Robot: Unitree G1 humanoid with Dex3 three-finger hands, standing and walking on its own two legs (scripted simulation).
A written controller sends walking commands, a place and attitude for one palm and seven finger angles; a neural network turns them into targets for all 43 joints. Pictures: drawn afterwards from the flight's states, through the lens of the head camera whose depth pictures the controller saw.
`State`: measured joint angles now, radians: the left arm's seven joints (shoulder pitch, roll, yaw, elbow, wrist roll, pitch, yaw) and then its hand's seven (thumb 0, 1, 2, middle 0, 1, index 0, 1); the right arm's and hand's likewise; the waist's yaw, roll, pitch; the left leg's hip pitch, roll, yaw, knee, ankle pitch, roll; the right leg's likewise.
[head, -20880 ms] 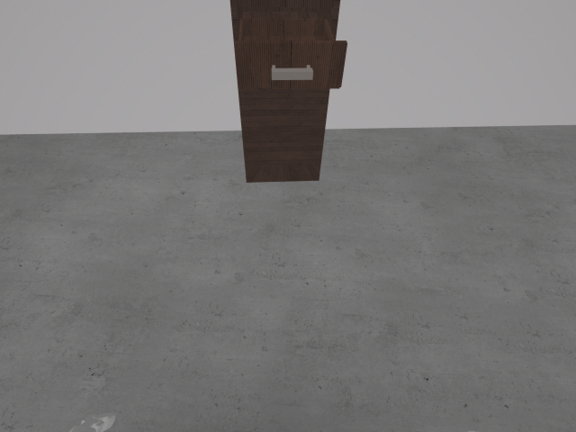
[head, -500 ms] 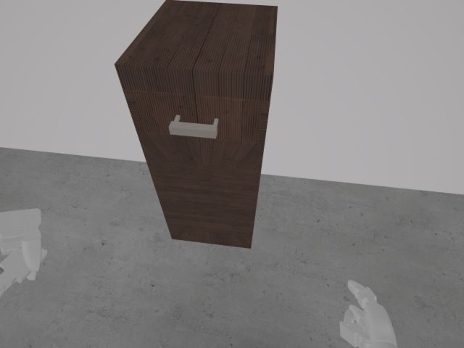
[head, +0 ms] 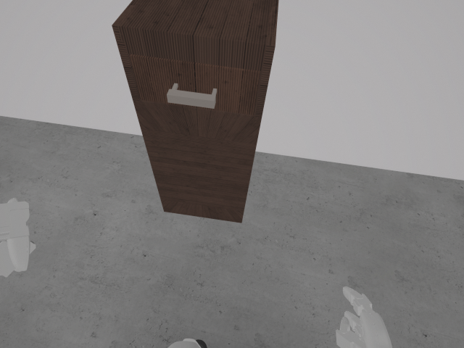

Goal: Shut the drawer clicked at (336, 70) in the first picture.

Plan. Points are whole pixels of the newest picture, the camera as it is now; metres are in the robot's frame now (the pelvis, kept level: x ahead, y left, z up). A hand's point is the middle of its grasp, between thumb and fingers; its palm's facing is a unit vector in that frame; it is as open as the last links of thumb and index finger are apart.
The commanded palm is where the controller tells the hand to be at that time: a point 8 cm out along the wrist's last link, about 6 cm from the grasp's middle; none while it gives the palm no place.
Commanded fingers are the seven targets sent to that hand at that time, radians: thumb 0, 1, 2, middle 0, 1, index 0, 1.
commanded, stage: step back with the hand held close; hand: left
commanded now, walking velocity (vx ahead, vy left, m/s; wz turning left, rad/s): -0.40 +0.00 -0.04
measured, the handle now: (193, 93) +0.71 +0.15 -0.01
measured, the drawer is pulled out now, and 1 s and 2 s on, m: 0.00 0.00 0.00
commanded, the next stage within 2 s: stop stepping back and stand still in 0.32 s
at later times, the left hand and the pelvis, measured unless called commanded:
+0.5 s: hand out of the picture +0.06 +0.24 +0.17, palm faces +0.31 -0.85 -0.42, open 3.3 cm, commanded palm +0.00 +0.29 +0.18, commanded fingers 0.00 0.90 0.90 -1.40 -1.60 -1.40 -1.60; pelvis -0.13 +0.01 +0.01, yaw +0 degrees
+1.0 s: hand out of the picture -0.02 +0.24 +0.18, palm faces +0.39 -0.83 -0.41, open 3.3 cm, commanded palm -0.09 +0.28 +0.18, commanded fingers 0.00 0.90 0.90 -1.40 -1.60 -1.40 -1.60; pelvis -0.21 +0.00 +0.00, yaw +0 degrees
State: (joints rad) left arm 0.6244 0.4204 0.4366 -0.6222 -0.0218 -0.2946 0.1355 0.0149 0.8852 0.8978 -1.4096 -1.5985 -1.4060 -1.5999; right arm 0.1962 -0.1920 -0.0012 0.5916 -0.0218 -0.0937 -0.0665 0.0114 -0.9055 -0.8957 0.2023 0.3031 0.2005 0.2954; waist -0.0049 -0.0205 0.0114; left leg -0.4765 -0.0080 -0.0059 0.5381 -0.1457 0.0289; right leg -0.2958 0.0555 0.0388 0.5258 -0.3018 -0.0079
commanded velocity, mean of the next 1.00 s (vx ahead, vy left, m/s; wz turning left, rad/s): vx -0.01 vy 0.00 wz -0.01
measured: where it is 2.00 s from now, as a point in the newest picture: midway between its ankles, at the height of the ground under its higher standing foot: outside the picture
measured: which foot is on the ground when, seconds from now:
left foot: down 0.00-0.14, up 0.16-0.30, down 0.32-0.64, up 0.66-0.84, down 0.86-1.00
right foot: down 0.00-0.32, up 0.34-0.60, down 0.62-1.00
